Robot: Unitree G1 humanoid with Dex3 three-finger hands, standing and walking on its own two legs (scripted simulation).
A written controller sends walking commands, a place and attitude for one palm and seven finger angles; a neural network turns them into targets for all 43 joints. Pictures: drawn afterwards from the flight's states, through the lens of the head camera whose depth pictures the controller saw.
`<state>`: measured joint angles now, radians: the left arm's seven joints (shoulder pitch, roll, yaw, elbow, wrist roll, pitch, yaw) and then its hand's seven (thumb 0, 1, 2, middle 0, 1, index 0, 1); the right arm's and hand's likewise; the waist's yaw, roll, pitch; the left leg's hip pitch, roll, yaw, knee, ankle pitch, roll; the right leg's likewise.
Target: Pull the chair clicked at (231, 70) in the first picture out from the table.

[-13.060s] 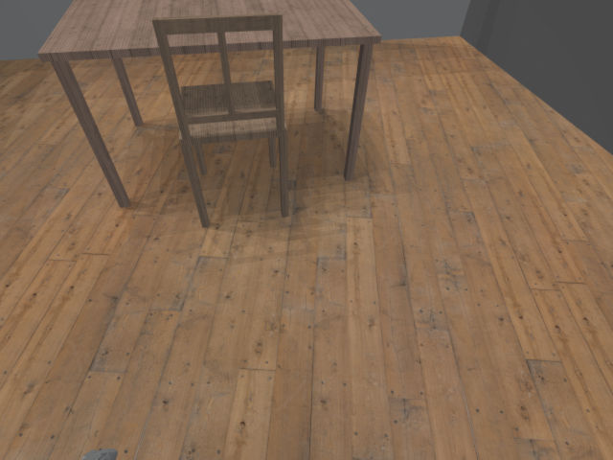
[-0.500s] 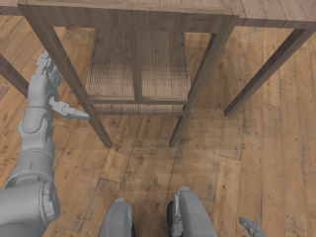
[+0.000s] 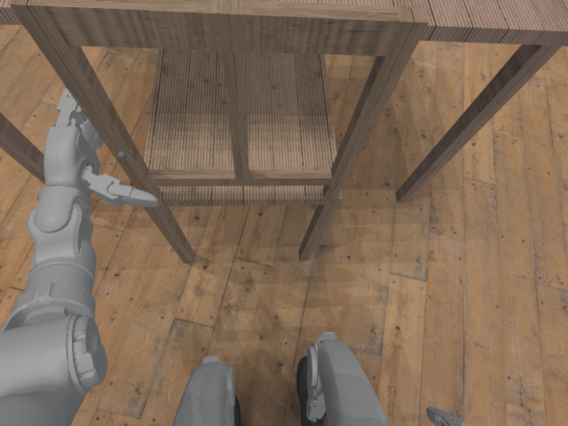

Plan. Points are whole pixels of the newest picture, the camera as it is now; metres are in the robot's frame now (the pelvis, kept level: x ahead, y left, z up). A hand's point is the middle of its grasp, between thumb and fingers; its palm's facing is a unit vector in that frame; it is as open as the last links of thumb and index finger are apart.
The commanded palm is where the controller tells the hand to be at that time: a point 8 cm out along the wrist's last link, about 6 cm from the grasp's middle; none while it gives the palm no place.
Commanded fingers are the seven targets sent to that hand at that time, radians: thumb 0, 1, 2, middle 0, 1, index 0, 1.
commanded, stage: push the fingers through the gap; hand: left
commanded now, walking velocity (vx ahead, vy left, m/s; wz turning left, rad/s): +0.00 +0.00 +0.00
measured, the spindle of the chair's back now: (238, 125) +0.51 +0.03 +0.03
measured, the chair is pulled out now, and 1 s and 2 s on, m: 0.00 0.00 0.03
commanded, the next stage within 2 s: hook a spindle and tug to test in 0.06 s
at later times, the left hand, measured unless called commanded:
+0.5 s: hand (122, 155) +0.47 +0.19 +0.02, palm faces -0.03 -1.00 -0.05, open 15.6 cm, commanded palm +0.45 +0.23 +0.02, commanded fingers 0.00 -0.33 0.37 -0.38 -1.07 -0.38 -1.07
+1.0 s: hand (122, 150) +0.48 +0.19 +0.02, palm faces -0.01 -1.00 -0.03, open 6.5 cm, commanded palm +0.45 +0.23 +0.02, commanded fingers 0.00 0.90 0.90 -0.50 -1.45 -0.50 -1.45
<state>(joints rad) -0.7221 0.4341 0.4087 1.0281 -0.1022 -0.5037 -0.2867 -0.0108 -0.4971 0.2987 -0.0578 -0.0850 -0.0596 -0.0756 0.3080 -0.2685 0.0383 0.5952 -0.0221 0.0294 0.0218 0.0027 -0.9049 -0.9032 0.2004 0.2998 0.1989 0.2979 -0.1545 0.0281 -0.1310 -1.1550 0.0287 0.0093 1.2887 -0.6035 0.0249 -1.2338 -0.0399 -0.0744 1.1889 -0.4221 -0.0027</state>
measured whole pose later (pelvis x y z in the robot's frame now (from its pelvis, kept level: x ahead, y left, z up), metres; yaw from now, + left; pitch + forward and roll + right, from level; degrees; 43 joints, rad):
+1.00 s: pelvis +0.01 +0.00 +0.00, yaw +0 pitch +27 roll -3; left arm -0.69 0.42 0.39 0.98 -0.12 -0.49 -0.26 0.00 0.54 0.74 -0.41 -1.35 -0.42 -1.39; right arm 0.31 -0.26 0.03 0.59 -0.02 0.05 0.03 0.00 -0.91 -0.90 0.20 0.30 0.20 0.30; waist -0.15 0.03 -0.14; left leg -1.14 0.03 0.01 1.27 -0.61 0.03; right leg -1.21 -0.03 -0.07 1.17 -0.43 0.00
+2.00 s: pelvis +0.03 +0.01 +0.09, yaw +1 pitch +16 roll -1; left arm -0.55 0.25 0.20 0.96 -0.07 -0.23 0.06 0.09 0.63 0.75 -0.28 -1.12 -0.43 -1.44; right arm 0.30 -0.21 0.03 0.60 0.05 0.10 -0.09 0.00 -0.91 -0.90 0.20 0.30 0.20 0.30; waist -0.10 0.01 -0.03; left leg -0.63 0.01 0.03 0.78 -0.43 0.03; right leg -0.72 -0.04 -0.06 0.72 -0.28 0.01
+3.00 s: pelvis -0.05 -0.02 +0.09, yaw -2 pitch +3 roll +2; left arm -0.51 0.18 0.04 1.08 -0.06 -0.22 0.10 0.02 0.58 0.72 -0.27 -1.16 -0.50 -1.44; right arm 0.23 -0.22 0.02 0.74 0.06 -0.03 -0.12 0.00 -0.90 -0.90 0.20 0.30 0.20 0.30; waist -0.04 0.01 0.10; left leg -0.47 0.02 0.09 0.71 -0.31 -0.01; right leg -0.57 -0.04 -0.02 0.70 -0.20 -0.02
